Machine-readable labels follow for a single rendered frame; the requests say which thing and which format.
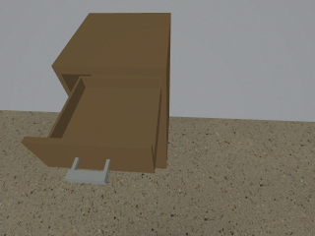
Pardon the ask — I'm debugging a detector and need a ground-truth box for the drawer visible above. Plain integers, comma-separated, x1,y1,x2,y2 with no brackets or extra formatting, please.
21,76,161,173

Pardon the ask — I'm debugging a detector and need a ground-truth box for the cabinet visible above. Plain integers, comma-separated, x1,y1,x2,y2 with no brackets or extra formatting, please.
51,13,171,169

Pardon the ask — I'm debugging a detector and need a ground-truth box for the handle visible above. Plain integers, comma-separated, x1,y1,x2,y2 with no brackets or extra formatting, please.
64,157,111,185

